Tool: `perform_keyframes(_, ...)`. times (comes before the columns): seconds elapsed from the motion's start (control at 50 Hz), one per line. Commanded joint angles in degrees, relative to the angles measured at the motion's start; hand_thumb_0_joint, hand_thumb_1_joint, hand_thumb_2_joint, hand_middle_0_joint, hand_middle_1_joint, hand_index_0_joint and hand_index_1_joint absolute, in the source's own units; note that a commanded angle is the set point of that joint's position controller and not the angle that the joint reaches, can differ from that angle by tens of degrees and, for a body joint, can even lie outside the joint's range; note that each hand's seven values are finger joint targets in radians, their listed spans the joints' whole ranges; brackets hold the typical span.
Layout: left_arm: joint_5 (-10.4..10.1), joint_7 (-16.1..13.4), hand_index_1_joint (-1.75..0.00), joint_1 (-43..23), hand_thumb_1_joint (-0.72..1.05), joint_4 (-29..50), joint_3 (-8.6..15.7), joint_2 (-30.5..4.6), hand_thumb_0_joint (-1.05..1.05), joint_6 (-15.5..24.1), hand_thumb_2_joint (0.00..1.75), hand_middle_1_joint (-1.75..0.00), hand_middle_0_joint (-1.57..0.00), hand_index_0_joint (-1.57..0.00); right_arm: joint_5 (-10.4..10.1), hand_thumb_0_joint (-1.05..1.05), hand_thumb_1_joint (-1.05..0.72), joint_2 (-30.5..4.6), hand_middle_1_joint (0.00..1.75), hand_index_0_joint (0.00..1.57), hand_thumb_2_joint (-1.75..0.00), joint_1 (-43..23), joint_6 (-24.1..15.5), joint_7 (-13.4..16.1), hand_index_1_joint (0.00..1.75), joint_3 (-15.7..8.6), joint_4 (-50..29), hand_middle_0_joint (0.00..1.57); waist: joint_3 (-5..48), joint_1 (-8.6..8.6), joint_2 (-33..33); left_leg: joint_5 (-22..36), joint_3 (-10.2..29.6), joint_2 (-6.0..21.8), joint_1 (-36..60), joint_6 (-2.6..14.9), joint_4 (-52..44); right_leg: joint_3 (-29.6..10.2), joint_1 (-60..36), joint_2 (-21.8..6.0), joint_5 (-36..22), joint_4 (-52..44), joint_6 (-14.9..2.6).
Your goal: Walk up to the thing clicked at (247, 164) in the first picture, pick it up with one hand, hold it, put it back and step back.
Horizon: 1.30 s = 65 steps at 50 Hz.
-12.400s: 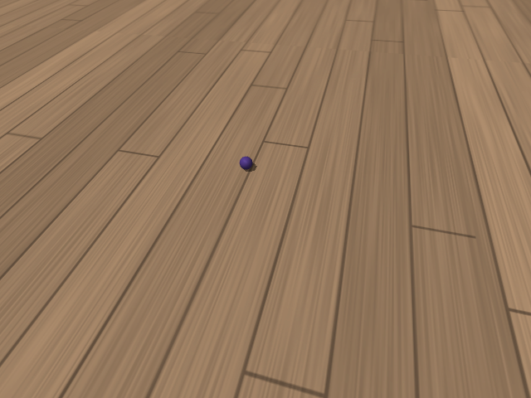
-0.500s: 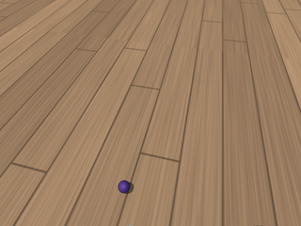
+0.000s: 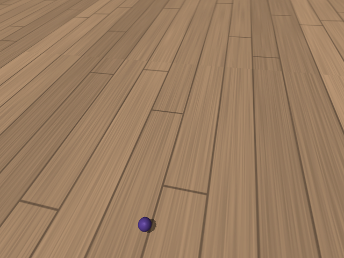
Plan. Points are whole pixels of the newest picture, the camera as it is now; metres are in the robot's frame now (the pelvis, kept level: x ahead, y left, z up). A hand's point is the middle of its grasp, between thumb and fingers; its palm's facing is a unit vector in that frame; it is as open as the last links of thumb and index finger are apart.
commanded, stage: walk up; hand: left
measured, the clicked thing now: (144, 224) +0.46 +0.23 -0.73
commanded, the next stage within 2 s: none
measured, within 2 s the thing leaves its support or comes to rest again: neither
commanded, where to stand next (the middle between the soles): +0.07 -0.01 m, yaw +0 degrees
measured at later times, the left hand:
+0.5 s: hand out of the picture +0.07 +0.27 -0.15, palm faces -0.02 -0.95 -0.32, open 7.4 cm
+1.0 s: hand out of the picture +0.06 +0.28 -0.16, palm faces +0.00 -0.92 -0.40, open 7.4 cm
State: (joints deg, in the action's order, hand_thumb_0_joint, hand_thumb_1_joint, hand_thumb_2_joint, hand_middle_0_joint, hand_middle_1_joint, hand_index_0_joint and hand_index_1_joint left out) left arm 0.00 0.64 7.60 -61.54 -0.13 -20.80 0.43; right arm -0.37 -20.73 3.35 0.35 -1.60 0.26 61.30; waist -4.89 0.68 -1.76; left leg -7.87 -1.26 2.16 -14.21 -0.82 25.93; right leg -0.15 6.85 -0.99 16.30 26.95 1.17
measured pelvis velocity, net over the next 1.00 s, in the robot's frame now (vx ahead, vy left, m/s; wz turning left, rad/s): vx -0.04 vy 0.01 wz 0.03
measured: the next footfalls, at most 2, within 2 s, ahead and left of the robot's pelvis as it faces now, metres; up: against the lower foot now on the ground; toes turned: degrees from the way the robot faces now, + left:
right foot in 1.44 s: +0.05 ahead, -0.13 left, +0.00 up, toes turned +1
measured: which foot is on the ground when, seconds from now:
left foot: down 0.00-1.00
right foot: down 0.00-1.00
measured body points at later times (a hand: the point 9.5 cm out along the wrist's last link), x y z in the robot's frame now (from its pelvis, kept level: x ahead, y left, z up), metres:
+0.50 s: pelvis +0.00 +0.01 +0.01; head +0.01 +0.02 +0.46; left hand +0.07 +0.31 -0.13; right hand +0.08 -0.29 -0.12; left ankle +0.07 +0.13 -0.74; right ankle -0.01 -0.13 -0.74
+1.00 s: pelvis -0.04 +0.01 -0.02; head +0.01 +0.01 +0.43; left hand +0.06 +0.33 -0.14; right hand +0.09 -0.32 -0.13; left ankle +0.05 +0.13 -0.73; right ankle -0.01 -0.13 -0.74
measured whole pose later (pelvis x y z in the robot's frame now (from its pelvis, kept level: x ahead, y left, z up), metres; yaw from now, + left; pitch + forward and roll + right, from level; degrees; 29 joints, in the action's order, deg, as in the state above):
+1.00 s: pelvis -0.04 +0.01 -0.02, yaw +1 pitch -3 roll +0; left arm 1.5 0.1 5.1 -55.5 2.9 -22.6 -3.1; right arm 0.3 -23.5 2.3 4.4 -1.6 -4.1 56.7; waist -9.4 0.1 -0.2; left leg -19.7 1.1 -0.8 -24.9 1.0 42.4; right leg 0.5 16.6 -2.6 18.9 38.2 0.9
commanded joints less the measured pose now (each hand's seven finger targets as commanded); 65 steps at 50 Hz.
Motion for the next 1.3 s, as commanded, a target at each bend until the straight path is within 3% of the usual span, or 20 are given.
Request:
perform_keyframes(0.0, -0.1, -0.8, -0.3, -3.9, 0.9, 2.3, 2.9, -12.7, 0.0, 1.3, 0.9, -0.3, -0.2, -0.2, 0.3, 0.0, -0.9, -11.7, 0.3, 0.2, -0.9, -3.1, -1.8, 0.9, 0.3, -2.6, -1.3, 0.2, 4.4, -0.66, 3.5, 0.0, 5.9, 5.2, 8.0, 1.67, -6.3, -6.1, 5.9, -6.7, -2.6, -11.9, -2.92)
perform_keyframes(0.16, -0.1, -0.5, -0.3, -2.6, 0.9, 0.1, 2.9, -11.8, 0.0, 0.9, 0.9, -0.3, -0.2, -0.2, 0.7, 0.0, -0.9, -11.9, 0.3, 0.2, -0.9, -3.2, -2.2, 1.0, 0.3, -2.8, 0.5, 0.2, 4.1, -0.12, 0.0, -6.5, 8.5, 6.5, 4.2, 1.88, -11.6, -4.1, 2.1, -5.3, -2.2, -11.7, -2.77)
perform_keyframes(0.64, 0.3, -0.8, -0.3, -2.3, 0.9, -1.1, 2.8, -11.6, 0.0, 1.1, 0.9, -0.3, -0.2, -0.2, 0.4, 0.0, -0.9, -11.3, 0.3, 0.2, -0.9, -2.6, -1.7, 1.2, 0.3, -3.0, 1.0, 0.2, 5.3, -1.21, 1.1, -1.0, 7.3, 5.7, 7.0, 1.66, -9.8, -3.9, 3.5, -5.9, -6.3, -13.0, -2.08)
perform_keyframes(0.66, 0.3, -0.8, -0.3, -2.3, 0.9, -1.2, 2.8, -11.5, 0.0, 1.2, 0.9, -0.3, -0.2, -0.2, 0.4, 0.0, -0.9, -11.0, 0.3, 0.2, -0.9, -2.4, -1.7, 1.1, 0.3, -3.0, 1.0, 0.2, 5.0, -1.21, 1.3, 0.2, 7.3, 5.8, 7.4, 1.53, -9.7, -3.7, 3.5, -6.0, -6.1, -12.9, -2.07)
perform_keyframes(0.68, -0.1, -1.2, -0.3, -2.8, 0.9, 0.2, 4.4, -15.1, 0.0, 0.3, 0.9, -0.3, -0.2, -0.2, 0.4, 0.0, -0.9, -15.1, 0.3, 0.2, -0.9, -2.2, -0.7, 1.2, 0.3, -4.5, 0.5, 0.2, -0.1, -1.37, 1.3, 15.7, 6.9, 5.4, 4.2, 1.92, -4.2, -3.6, 7.1, -6.1, -17.7, -6.9, -2.4)
perform_keyframes(0.74, -0.5, -1.7, -0.3, -0.2, 0.9, 2.5, 4.9, -13.7, 0.0, -0.5, 0.9, -0.3, -0.2, -0.2, -0.4, 0.0, -0.9, -13.7, 0.3, 0.2, -0.9, -0.9, 0.3, 1.4, 0.3, -5.2, -1.7, 0.2, 7.7, -1.08, 1.5, 24.4, 5.8, 6.0, 7.5, 3.44, 0.2, -1.2, 4.8, -5.4, -22.9, -1.9, -3.08)
perform_keyframes(0.86, 0.5, -1.6, -0.3, -1.1, 0.9, 7.5, 5.6, -14.6, 0.0, -2.3, 0.9, -0.3, -0.2, -0.2, 0.5, 0.0, -0.9, -14.4, 0.3, 0.2, -0.9, -2.1, 2.3, 1.2, 0.3, -6.6, -6.7, 0.2, 9.3, -1.0, 2.7, 5.4, 6.7, 4.4, 1.5, 5.34, 4.6, -5.4, 9.4, -7.5, -9.9, 2.4, -6.87)
perform_keyframes(0.9, 1.0, -1.5, -0.3, -2.7, 0.9, 9.1, 6.4, -16.3, 0.0, -2.3, 0.9, -0.3, -0.2, -0.2, 0.7, 0.0, -0.9, -13.0, 0.3, 0.2, -0.9, -0.9, 2.7, 0.8, 0.3, -6.5, -7.5, 0.2, 8.3, -1.02, 8.3, -2.8, 3.3, 0.4, 1.2, 4.06, 12.7, -9.7, 13.4, -12.1, -8.6, -1.4, -9.65)
perform_keyframes(0.92, 1.5, -1.6, -0.3, -4.9, 0.9, 10.4, 6.9, -17.8, 0.0, -2.3, 0.9, -0.3, -0.2, -0.2, 0.9, 0.0, -0.9, -12.0, 0.3, 0.2, -0.9, -0.2, 3.0, 0.6, 0.3, -6.7, -7.9, 0.2, 6.2, -1.11, 12.6, -12.2, 1.0, -3.7, 0.7, 2.48, 20.5, -13.5, 17.2, -16.5, -9.6, -5.0, -12.66)
perform_keyframes(0.96, 2.5, -2.1, -0.3, -7.7, 0.9, 13.1, 7.5, -19.5, 0.0, -1.9, 0.9, -0.3, -0.2, -0.2, 1.2, 0.0, -0.9, -12.5, 0.3, 0.2, -0.9, 2.8, 3.8, 0.3, 0.3, -7.2, -9.5, 0.2, 3.7, -1.77, 14.4, -22.7, 5.3, -3.6, -1.2, 2.05, 33.0, -17.5, 22.3, -21.8, -13.8, -5.5, -16.84)
perform_keyframes(1.0, 3.0, -2.5, -0.3, -8.3, 0.9, 13.9, 7.4, -18.4, 0.0, -1.3, 0.9, -0.3, -0.2, -0.2, 0.7, 0.0, -0.9, -12.5, 0.3, 0.2, -0.9, 4.8, 3.3, 0.2, 0.3, -7.5, -10.2, 0.2, 3.9, -2.68, 12.1, -21.8, 5.8, -2.2, -2.9, 2.36, 32.0, -13.2, 19.4, -18.4, -15.2, -1.2, -15.12)
perform_keyframes(1.04, 2.9, -2.2, -0.3, -7.7, 0.9, 13.5, 6.3, -16.3, 0.0, -1.0, 0.9, -0.3, -0.2, -0.2, 0.9, 0.0, -0.9, -11.5, 0.3, 0.2, -0.9, 7.8, 1.3, 0.1, 0.3, -7.0, -8.7, 0.2, 7.9, -3.0, 10.9, -17.6, 1.9, -1.7, 0.6, 1.87, 13.0, -8.9, 12.9, -12.7, -8.3, 4.8, -10.25)
perform_keyframes(1.06, 2.6, -1.9, -0.3, -7.4, 0.9, 13.1, 5.4, -13.6, 0.0, -1.2, 0.9, -0.3, -0.2, -0.2, 1.5, 0.0, -0.9, -10.1, 0.3, 0.2, -0.9, 11.3, 0.3, 0.5, 0.3, -6.8, -6.7, 0.2, 9.5, -4.59, 6.8, -15.2, 2.1, -2.7, 6.2, 1.26, 0.8, -6.6, 12.8, -10.1, -2.3, 11.3, -7.98)
perform_keyframes(1.08, 1.7, -1.5, -0.3, -4.3, 0.9, 12.7, 3.9, -8.6, 0.0, -1.8, 0.9, -0.3, -0.2, -0.2, 3.0, 0.0, -0.9, -11.8, 0.3, 0.2, -0.9, 11.3, -0.9, 1.1, 0.3, -6.8, -6.9, 0.2, 7.5, -4.0, -5.6, -18.5, 17.3, 4.3, 7.3, 2.7, -11.5, -4.0, 16.3, -3.3, 7.1, 22.0, -3.99)
perform_keyframes(1.1, 1.6, -1.4, -0.3, -0.9, 0.9, 12.8, 3.6, -7.4, 0.0, -1.9, 0.9, -0.3, -0.2, -0.2, 3.8, 0.0, -0.9, -17.0, 0.3, 0.2, -0.9, 7.0, -2.1, 1.5, 0.3, -7.2, -8.9, 0.2, 4.5, -0.05, -9.6, -11.9, 31.8, 13.3, 7.7, 5.93, -12.1, -5.7, 24.8, 2.7, 15.5, 26.1, -2.1)
perform_keyframes(1.12, 1.6, -2.0, -0.3, -1.1, 0.9, 10.9, 5.0, -12.7, 0.0, -1.9, 0.9, -0.3, -0.2, -0.2, 2.7, 0.0, -0.9, -21.0, 0.3, 0.2, -0.9, 4.9, -2.5, 1.5, 0.3, -7.9, -9.7, 0.2, 5.3, -1.59, -7.4, -16.3, 37.5, 18.1, -0.6, 11.14, -12.5, -10.8, 19.0, 0.6, 17.6, 25.2, -2.47)
perform_keyframes(1.14, 1.2, -1.9, -0.3, -1.9, 0.9, 9.9, 5.3, -14.3, 0.0, -1.5, 0.9, -0.3, -0.2, -0.2, 2.6, 0.0, -0.9, -18.9, 0.3, 0.2, -0.9, 2.5, -2.9, 1.5, 0.3, -7.4, -10.1, 0.2, 2.7, -0.59, -4.4, -16.7, 33.7, 16.4, -3.3, 11.65, -12.3, -11.3, 16.3, 0.1, 16.0, 25.2, -2.3)
perform_keyframes(1.16, 0.9, -1.6, -0.3, -0.5, 0.9, 8.9, 5.2, -13.6, 0.0, -1.4, 0.9, -0.3, -0.2, -0.2, 2.7, 0.0, -0.9, -16.3, 0.3, 0.2, -0.9, 0.0, -3.5, 1.8, 0.3, -6.4, -10.4, 0.2, 2.3, 1.13, -4.0, -13.6, 26.8, 13.4, 0.2, 10.04, -9.9, -11.0, 17.3, -0.8, 12.8, 24.4, -2.2)
perform_keyframes(1.18, 0.6, -1.2, -0.3, -0.3, 0.9, 8.0, 5.2, -13.3, 0.0, -1.3, 0.9, -0.3, -0.2, -0.2, 2.8, 0.0, -0.9, -15.3, 0.3, 0.2, -0.9, 0.5, -3.9, 2.1, 0.3, -6.1, -10.1, 0.2, 3.2, 0.78, -4.8, -9.9, 22.7, 11.7, 2.1, 8.66, -9.4, -10.0, 16.9, -0.2, 10.7, 23.0, -2.2)
perform_keyframes(1.28, 1.5, -0.1, -0.3, -2.6, 0.9, 8.8, 5.2, -12.5, 0.0, -1.0, 0.9, -0.3, -0.2, -0.2, 2.5, 0.0, -0.9, -16.4, 0.3, 0.2, -0.9, 7.6, -4.5, 2.4, 0.3, -6.8, -8.2, 0.2, 3.3, -2.45, -5.9, -3.1, 17.8, 12.1, 8.2, 8.82, -9.7, -4.4, 14.8, 0.3, 10.4, 13.8, -2.31)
